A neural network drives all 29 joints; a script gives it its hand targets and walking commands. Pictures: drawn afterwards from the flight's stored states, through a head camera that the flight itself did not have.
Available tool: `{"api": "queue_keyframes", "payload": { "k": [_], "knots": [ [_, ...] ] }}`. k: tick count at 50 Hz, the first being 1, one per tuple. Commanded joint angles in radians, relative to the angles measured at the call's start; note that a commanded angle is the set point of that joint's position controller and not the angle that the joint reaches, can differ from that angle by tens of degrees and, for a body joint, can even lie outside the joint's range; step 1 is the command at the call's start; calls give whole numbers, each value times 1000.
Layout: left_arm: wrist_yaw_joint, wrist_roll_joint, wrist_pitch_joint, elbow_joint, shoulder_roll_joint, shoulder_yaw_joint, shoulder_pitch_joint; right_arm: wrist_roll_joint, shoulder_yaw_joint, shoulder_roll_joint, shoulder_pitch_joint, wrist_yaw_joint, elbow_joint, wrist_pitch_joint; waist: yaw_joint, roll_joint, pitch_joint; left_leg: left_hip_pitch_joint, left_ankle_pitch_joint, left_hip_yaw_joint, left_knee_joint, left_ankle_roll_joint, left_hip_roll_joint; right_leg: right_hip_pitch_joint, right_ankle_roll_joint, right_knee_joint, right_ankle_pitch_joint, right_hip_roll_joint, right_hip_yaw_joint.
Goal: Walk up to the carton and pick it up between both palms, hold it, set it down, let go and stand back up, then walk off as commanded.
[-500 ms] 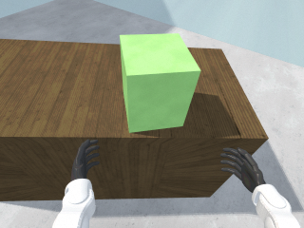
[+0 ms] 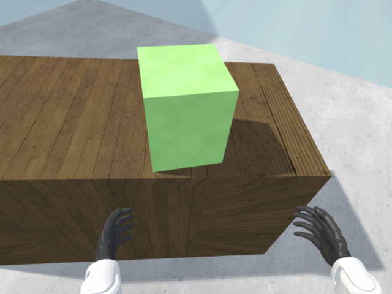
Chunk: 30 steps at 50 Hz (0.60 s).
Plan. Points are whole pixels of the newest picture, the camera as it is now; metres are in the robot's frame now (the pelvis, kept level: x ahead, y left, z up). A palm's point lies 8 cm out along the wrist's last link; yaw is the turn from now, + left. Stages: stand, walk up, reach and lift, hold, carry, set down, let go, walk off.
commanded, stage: set down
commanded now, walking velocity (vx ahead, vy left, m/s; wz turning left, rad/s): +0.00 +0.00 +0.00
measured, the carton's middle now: (182, 109) +0.57 +0.05 +0.05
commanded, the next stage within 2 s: let go in 1.46 s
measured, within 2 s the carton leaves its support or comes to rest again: neither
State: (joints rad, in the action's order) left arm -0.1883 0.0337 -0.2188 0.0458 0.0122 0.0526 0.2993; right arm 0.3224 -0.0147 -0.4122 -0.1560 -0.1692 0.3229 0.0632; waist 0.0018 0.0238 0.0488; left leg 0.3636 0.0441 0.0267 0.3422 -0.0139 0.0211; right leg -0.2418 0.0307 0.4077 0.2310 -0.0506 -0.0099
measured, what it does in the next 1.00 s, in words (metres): stands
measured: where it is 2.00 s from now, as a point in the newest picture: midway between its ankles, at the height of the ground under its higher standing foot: outside the picture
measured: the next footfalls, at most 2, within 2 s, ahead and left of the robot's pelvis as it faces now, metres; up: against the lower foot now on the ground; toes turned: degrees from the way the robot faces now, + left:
none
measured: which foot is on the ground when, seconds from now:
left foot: down 0.00-1.00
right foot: down 0.00-1.00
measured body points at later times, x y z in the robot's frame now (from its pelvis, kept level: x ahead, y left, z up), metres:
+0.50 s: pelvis +0.02 +0.03 +0.00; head +0.06 +0.05 +0.45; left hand +0.21 +0.22 -0.04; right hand +0.24 -0.22 -0.04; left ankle +0.08 +0.13 -0.74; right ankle -0.01 -0.09 -0.74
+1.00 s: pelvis +0.02 +0.02 +0.00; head +0.06 +0.04 +0.45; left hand +0.20 +0.23 -0.07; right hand +0.22 -0.21 -0.07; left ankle +0.08 +0.13 -0.74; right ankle -0.01 -0.09 -0.74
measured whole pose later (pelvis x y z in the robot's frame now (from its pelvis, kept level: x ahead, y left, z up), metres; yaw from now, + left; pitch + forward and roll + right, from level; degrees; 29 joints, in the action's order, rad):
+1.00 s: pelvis +0.02 +0.02 +0.00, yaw +1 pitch +5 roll +0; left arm -0.09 0.02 -0.13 -0.29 -0.16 0.05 0.24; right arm 0.14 -0.01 -0.25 -0.17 -0.08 0.56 0.13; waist -0.01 0.04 -0.01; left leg 0.36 0.07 0.02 0.34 0.01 -0.03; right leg -0.23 0.01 0.41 0.26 0.00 -0.01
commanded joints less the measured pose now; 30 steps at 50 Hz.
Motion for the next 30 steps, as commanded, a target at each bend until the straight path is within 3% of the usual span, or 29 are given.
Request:
{"api": "queue_keyframes", "payload": {
  "k": [1, 2, 3, 4, 5, 6, 7, 8, 9, 10, 11, 12, 13, 15, 16, 17, 19, 20, 23, 25, 26, 27, 29, 30],
  "knots": [
    [35, -66, 71, 91, -172, -38, -193, -77, 17, -35, 58, 49, -262, 20, -5, 155, 104, -314, 109, -71, 13, 48, -51, -13, -67, -165, -31, 151, 186],
    [38, -63, 80, 74, -168, -45, -192, -80, 31, -35, 55, 50, -257, 21, -9, 170, 88, -336, 134, -68, 0, 47, -50, -20, -64, -169, -6, 147, 182],
    [23, -81, 88, 143, -200, -51, -210, -73, 3, -44, 63, 45, -256, 21, -15, 158, 95, -344, 110, -50, 20, 41, -46, -59, -46, -175, 57, 160, 179],
    [38, -59, 79, 13, -197, -76, -166, -103, 18, -21, 21, 56, -184, 7, -8, 179, 47, -352, 117, -52, 15, 43, -46, -55, -49, -194, 40, 166, 191],
    [37, -48, 79, 44, -203, -73, -197, -89, 22, -18, 46, 55, -170, 3, -10, 169, 51, -392, 128, -45, 26, 47, -50, -106, -38, -189, 84, 159, 170],
    [34, -56, 73, 22, -195, -74, -167, -94, 19, -24, 30, 45, -153, 3, -23, 143, 81, -399, 105, -59, 13, 41, -41, -89, -35, -192, 53, 149, 169],
    [31, -96, 92, 120, -191, -50, -171, -75, 9, -45, 37, 48, -239, 22, -13, 149, 138, -404, 66, -51, 17, 34, -41, -77, -39, -168, -9, 152, 167],
    [23, -74, 97, 80, -184, -52, -139, -111, -6, -52, 21, 41, -198, 24, -12, 111, 143, -397, 50, -54, -8, 28, -31, -50, -43, -170, -62, 127, 137],
    [35, -90, 106, 41, -198, -55, -118, -119, -21, -42, 5, 50, -170, 28, -14, 150, 127, -401, 50, -55, -1, 34, -27, -58, -47, -161, -97, 130, 135],
    [48, -85, 91, -21, -203, -44, -114, -136, -1, -31, -4, 55, -117, 12, -14, 152, 117, -403, 74, -67, -6, 38, -31, -57, -47, -161, -89, 115, 117],
    [42, -76, 103, 16, -197, -62, -117, -135, -36, -63, 17, 44, -136, 32, -22, 132, 141, -410, 45, -63, -9, 31, -25, -50, -36, -139, -118, 97, 80],
    [61, -76, 86, -55, -194, -45, -99, -154, -20, -37, -24, 55, -90, 26, -3, 133, 143, -437, 74, -61, 14, 34, -24, -75, -38, -142, -93, 110, 105],
    [51, -79, 96, 0, -198, -43, -63, -143, -24, -51, -39, 42, -95, 35, -15, 111, 134, -461, 17, -51, -7, 22, -15, -90, -27, -141, -140, 93, 76],
    [52, -84, 109, -20, -174, -31, -71, -162, -25, -47, -33, 36, -66, 39, -21, 150, 149, -508, 13, -29, -7, 19, 4, -131, -19, -157, -93, 78, 57],
    [57, -88, 106, -27, -181, -24, -58, -161, -12, -50, -53, 35, -21, 34, -16, 134, 130, -503, -13, -37, 1, 12, -7, -132, -21, -153, -139, 83, 55],
    [47, -90, 119, 35, -186, -14, -78, -152, -37, -59, -38, 29, -39, 48, -16, 97, 197, -517, -21, -26, 4, 4, 5, -133, -7, -138, -127, 77, 53],
    [82, -72, 105, -143, -192, -27, -21, -185, 0, -18, -101, 40, 107, 33, -6, 124, 115, -530, -29, -34, 12, 6, -5, -118, -22, -154, -181, 88, 61],
    [58, -75, 133, 27, -209, -26, -51, -164, -33, -71, -58, 31, 21, 72, -21, 81, 201, -532, -91, -25, 21, -4, 6, -112, -17, -124, -224, 71, 38],
    [66, -76, 130, -108, -194, -8, -40, -159, -14, -35, -73, 23, 80, 82, -21, 105, 189, -565, -46, -12, 18, -1, 14, -158, -3, -152, -162, 70, 38],
    [65, -72, 128, -56, -206, 3, -30, -156, -41, -50, -76, 24, 70, 101, -11, 93, 210, -577, -59, -2, 16, -11, 18, -149, -1, -153, -180, 64, 26],
    [58, -87, 140, -18, -199, -4, -38, -144, -26, -55, -61, 23, 4, 119, -34, 87, 231, -569, -68, -12, 26, -6, 12, -149, 0, -149, -174, 74, 51],
    [65, -83, 132, -80, -194, 13, -56, -167, -41, -46, -22, 24, 53, 118, -5, 97, 226, -581, -34, 4, 14, -13, 26, -162, 12, -152, -142, 67, 28],
    [93, -85, 120, -193, -204, -2, -55, -197, -12, 24, -81, 45, 100, 105, -8, 142, 150, -562, 29, -18, 7, 5, 14, -153, 0, -176, -77, 87, 66],
    [71, -88, 140, -50, -235, -1, -83, -172, -24, -2, -48, 33, 37, 113, -22, 93, 191, -548, 1, -20, 5, -3, 13, -130, 5, -165, -94, 77, 52]
  ]
}}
